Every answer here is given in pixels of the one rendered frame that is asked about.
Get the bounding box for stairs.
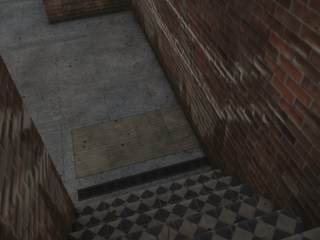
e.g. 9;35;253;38
67;169;320;240

